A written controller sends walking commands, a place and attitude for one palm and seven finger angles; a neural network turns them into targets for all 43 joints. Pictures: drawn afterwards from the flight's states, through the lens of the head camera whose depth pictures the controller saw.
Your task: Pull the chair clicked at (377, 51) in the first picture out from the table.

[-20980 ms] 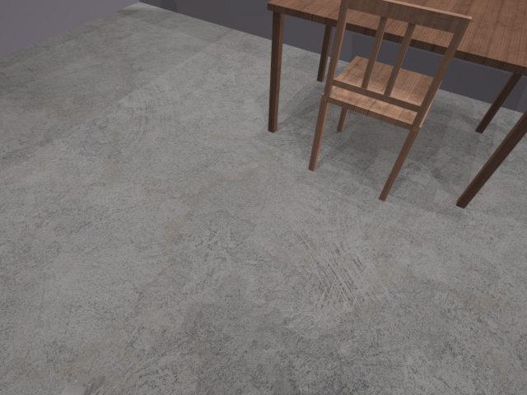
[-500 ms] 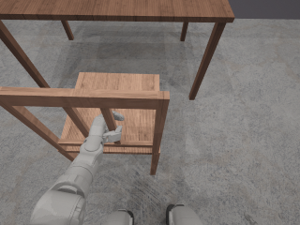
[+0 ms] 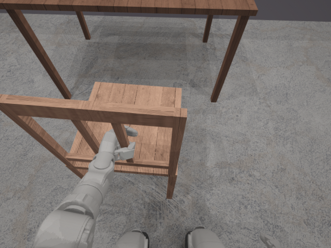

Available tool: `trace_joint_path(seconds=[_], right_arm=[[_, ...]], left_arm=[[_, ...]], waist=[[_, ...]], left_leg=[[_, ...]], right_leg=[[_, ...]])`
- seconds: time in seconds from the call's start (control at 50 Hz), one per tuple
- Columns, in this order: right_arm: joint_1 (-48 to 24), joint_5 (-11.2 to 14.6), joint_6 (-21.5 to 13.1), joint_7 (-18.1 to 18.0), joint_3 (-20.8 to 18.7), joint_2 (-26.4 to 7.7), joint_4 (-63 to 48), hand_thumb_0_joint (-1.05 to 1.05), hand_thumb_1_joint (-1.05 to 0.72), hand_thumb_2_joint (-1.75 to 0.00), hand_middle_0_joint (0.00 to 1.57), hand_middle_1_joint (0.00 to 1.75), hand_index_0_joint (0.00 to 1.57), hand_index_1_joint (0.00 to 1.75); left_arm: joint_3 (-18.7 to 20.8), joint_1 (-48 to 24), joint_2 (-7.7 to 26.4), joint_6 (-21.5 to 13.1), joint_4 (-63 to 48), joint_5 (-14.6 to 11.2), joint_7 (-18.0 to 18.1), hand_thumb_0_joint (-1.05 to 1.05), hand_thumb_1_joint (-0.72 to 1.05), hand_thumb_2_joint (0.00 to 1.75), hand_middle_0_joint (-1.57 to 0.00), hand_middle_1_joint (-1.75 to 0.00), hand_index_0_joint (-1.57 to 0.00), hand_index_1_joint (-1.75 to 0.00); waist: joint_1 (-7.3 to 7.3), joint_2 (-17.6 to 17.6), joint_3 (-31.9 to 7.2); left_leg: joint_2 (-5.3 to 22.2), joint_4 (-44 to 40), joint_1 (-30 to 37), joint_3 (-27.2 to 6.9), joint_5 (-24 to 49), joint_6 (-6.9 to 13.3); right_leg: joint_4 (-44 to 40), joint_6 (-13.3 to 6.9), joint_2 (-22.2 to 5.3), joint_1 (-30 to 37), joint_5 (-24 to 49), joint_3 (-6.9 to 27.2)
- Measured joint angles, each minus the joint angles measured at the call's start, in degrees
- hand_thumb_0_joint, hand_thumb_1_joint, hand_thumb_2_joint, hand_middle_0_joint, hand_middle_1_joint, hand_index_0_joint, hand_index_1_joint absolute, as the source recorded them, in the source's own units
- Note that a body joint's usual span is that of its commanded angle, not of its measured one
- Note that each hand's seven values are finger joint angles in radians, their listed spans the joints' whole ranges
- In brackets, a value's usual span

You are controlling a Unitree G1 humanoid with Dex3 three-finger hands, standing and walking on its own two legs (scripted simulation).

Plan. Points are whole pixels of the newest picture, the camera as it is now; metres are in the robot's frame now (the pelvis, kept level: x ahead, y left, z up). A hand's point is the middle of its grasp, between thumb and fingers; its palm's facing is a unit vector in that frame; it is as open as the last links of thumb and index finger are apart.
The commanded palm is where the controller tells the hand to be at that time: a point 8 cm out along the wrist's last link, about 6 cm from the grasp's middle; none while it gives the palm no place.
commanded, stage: step backward, pulling the chair out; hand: left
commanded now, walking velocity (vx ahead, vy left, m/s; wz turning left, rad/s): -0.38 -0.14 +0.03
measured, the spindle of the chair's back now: (92, 141) +0.39 +0.22 -0.07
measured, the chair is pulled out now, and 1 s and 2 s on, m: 0.53 0.72 0.73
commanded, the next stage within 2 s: stop walking, hand still on the chair in 0.34 s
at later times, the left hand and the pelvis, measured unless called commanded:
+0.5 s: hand (125, 192) +0.25 +0.11 -0.06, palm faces -0.03 -0.99 -0.15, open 5.6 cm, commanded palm +0.23 +0.16 -0.05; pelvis -0.11 -0.02 +0.00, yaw -1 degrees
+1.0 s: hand (123, 226) +0.17 +0.10 -0.06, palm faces -0.05 -0.99 -0.15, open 5.6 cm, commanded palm +0.15 +0.16 -0.05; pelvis -0.09 -0.01 +0.01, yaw -2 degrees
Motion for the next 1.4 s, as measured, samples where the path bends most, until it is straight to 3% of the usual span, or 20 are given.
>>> trace_joint_path(seconds=[0.1, 0.16, 0.26, 0.3, 0.32, 0.36, 0.42, 0.48, 0.54, 0.66, 0.72, 0.82, 0.9, 1.06, 1.2, 1.4], right_arm=[[0.0, 0.0, -1.3, 1.5, 0.7, 2.2, 0.9, 0.01, -0.9, -0.9, 0.2, 0.3, 0.2, 0.3], [-1.2, 0.8, -1.4, 1.4, 0.8, 2.4, 1.2, 0.01, -0.9, -0.9, 0.2, 0.3, 0.2, 0.3], [-1.4, 1.4, -1.0, 0.1, 0.5, 0.2, 1.9, 0.01, -0.9, -0.9, 0.2, 0.3, 0.21, 0.3], [-0.5, 1.5, -1.0, -0.4, 0.5, -1.2, 2.2, 0.01, -0.9, -0.9, 0.2, 0.3, 0.2, 0.3], [-0.1, 1.5, -1.1, -0.6, 0.5, -1.6, 2.3, 0.01, -0.9, -0.9, 0.2, 0.3, 0.2, 0.3], [0.4, 1.6, -0.9, -0.7, 0.3, -1.9, 1.9, 0.01, -0.9, -0.9, 0.2, 0.3, 0.2, 0.3], [1.5, 1.2, -1.0, -0.5, 0.2, -1.6, 0.7, 0.01, -0.9, -0.9, 0.2, 0.3, 0.2, 0.3], [2.3, 1.1, -1.3, 0.1, 0.7, -0.3, 0.2, 0.01, -0.9, -0.9, 0.2, 0.3, 0.2, 0.3], [2.1, 1.3, -0.9, 0.7, 1.4, 1.1, -1.8, 0.01, -0.9, -0.9, 0.2, 0.3, 0.2, 0.3], [2.0, 1.0, -0.1, 0.5, 2.3, 2.0, -2.3, 0.01, -0.9, -0.9, 0.2, 0.3, 0.2, 0.3], [1.8, 0.6, 0.1, 0.3, 2.0, 0.8, -1.1, 0.01, -0.9, -0.9, 0.2, 0.3, 0.2, 0.3], [1.6, 0.1, 0.6, -0.4, 1.2, -0.6, -0.6, 0.01, -0.9, -0.9, 0.2, 0.3, 0.2, 0.3], [2.3, 0.4, 0.8, -0.2, 1.7, 1.7, -2.2, 0.01, -0.9, -0.9, 0.2, 0.3, 0.2, 0.3], [3.4, 0.3, -1.3, 1.4, 4.0, 5.0, -2.4, 0.01, -0.9, -0.9, 0.2, 0.3, 0.2, 0.3], [0.9, 0.3, -1.5, 0.9, 2.9, 2.9, -2.3, 0.01, -0.9, -0.9, 0.2, 0.3, 0.21, 0.3], [-2.7, 0.9, 1.4, -0.5, 0.3, -1.2, -5.1, 0.01, -0.9, -0.9, 0.2, 0.3, 0.2, 0.3]], left_arm=[[1.5, -0.4, 1.6, -1.5, 2.2, 0.0, -0.7, 0.08, 0.64, 0.79, -0.33, -1.25, -0.5, -1.45], [3.3, -0.8, 2.4, -2.1, 2.8, -0.3, -0.9, 0.08, 0.63, 0.8, -0.35, -1.23, -0.49, -1.45], [4.1, 0.3, 1.7, -1.6, 2.6, -0.4, 0.0, 0.08, 0.63, 0.8, -0.36, -1.23, -0.49, -1.45], [3.4, 0.8, 0.8, -1.1, 2.5, -0.1, 0.3, 0.08, 0.63, 0.79, -0.35, -1.24, -0.49, -1.45], [3.0, 0.7, 0.5, -0.8, 2.5, 0.0, 0.4, 0.08, 0.64, 0.79, -0.34, -1.25, -0.49, -1.45], [1.8, 0.6, 0.4, -0.3, 2.3, -0.3, 0.5, 0.08, 0.65, 0.79, -0.33, -1.26, -0.5, -1.45], [0.9, 1.0, 0.2, -0.1, 2.2, -1.0, 0.2, 0.09, 0.65, 0.78, -0.31, -1.27, -0.5, -1.45], [0.8, 1.8, 0.6, 0.5, 1.5, -1.0, -0.4, 0.09, 0.66, 0.78, -0.31, -1.27, -0.5, -1.45], [1.2, 5.3, 1.7, 2.0, -3.6, -1.1, -0.6, 0.09, 0.65, 0.78, -0.33, -1.27, -0.49, -1.45], [2.3, 13.7, 0.7, 2.5, -9.2, -0.4, 0.4, 0.09, 0.63, 0.79, -0.35, -1.25, -0.49, -1.45], [1.7, 17.0, -0.7, 2.4, -10.3, 0.4, 0.9, 0.08, 0.63, 0.79, -0.36, -1.26, -0.49, -1.45], [-0.7, 21.5, -1.9, 2.4, -12.8, 1.2, 1.4, 0.07, 0.64, 0.78, -0.35, -1.29, -0.5, -1.45], [-2.0, 24.5, -1.3, 3.0, -15.3, 0.6, 1.3, 0.07, 0.65, 0.76, -0.33, -1.3, -0.5, -1.45], [-2.5, 28.5, -1.0, 2.4, -19.1, 0.3, 0.3, 0.09, 0.65, 0.78, -0.33, -1.28, -0.5, -1.45], [-0.9, 32.5, -1.6, 1.9, -22.5, -0.3, 0.9, 0.11, 0.63, 0.8, -0.35, -1.23, -0.5, -1.45], [-1.9, 35.1, -1.5, 3.5, -25.9, -0.1, 1.3, 0.11, 0.63, 0.79, -0.35, -1.23, -0.49, -1.45]], waist=[[1.17, 0.8, 0.2], [0.1, 2.4, 1.3], [-1.67, 1.4, 0.0], [-2.12, 1.2, -1.3], [-2.29, 0.7, -1.5], [-1.26, -0.4, -1.3], [-0.09, 0.7, -1.2], [0.75, 1.2, -1.3], [0.36, 1.5, 0.0], [-0.27, 0.0, -2.2], [-0.61, 0.0, -3.7], [-0.57, 0.8, -5.4], [-0.78, 0.1, -6.1], [1.38, 0.4, -5.6], [1.94, 1.6, -5.9], [1.78, 1.0, -6.4]], left_leg=[[2.4, 0.7, -1.7, -0.3, 1.6, -1.6], [3.9, 1.0, -3.3, -1.4, 3.0, -2.4], [0.0, 9.7, -4.3, -2.0, -9.8, -2.4], [-0.3, 4.9, -0.8, -1.4, -8.4, -1.9], [-0.7, 2.3, -0.2, -1.0, -2.6, -1.3], [-1.1, 1.3, 0.0, 0.0, 1.0, -0.4], [0.4, 0.9, -0.4, -0.2, 0.7, -0.4], [1.7, 1.2, -1.0, -1.0, 1.2, -1.1], [2.7, 1.2, -0.3, -1.2, 1.7, -1.9], [0.8, 1.6, 0.9, -0.3, -6.9, -0.9], [-0.3, 2.2, 2.0, -0.3, -7.8, -0.4], [-0.2, 1.0, 4.2, 0.5, -0.8, -0.2], [-0.3, -2.8, 6.3, 0.8, 2.1, -0.1], [0.3, -7.5, 8.9, -0.8, 3.4, -1.7], [1.5, -8.4, 9.5, -1.0, 2.6, -2.7], [1.0, -8.5, 10.1, -1.3, 2.0, -2.6]], right_leg=[[-8.2, 0.1, 1.7, 6.7, 8.3, 0.1], [-8.4, -0.1, 3.2, 5.5, 9.8, -0.8], [-6.3, 0.0, 0.9, 2.3, 10.3, -0.3], [-5.8, 0.7, -0.2, 1.2, 10.6, -0.4], [-5.5, 1.0, -0.9, 0.9, 10.7, -0.5], [-4.6, 0.9, -1.4, 0.3, 8.7, 0.2], [-1.5, 0.0, 0.2, 0.1, 0.1, 0.1], [-6.8, 0.3, 1.4, 4.0, 5.0, -0.1], [-8.8, 0.3, 1.9, 5.1, 11.4, -1.0], [-8.0, -0.7, -0.6, 5.2, 11.4, -1.2], [-6.9, 0.0, -1.9, 5.9, 10.6, -1.5], [-4.7, 0.8, -3.0, 6.9, 5.8, -2.3], [-4.7, 0.3, -1.5, 7.6, 0.6, 0.1], [-13.7, 0.4, 0.1, 11.9, 13.0, 0.3], [-14.1, -0.6, 1.3, 12.3, 11.0, 0.0], [-13.4, -0.5, 0.8, 12.8, 9.8, -0.4]])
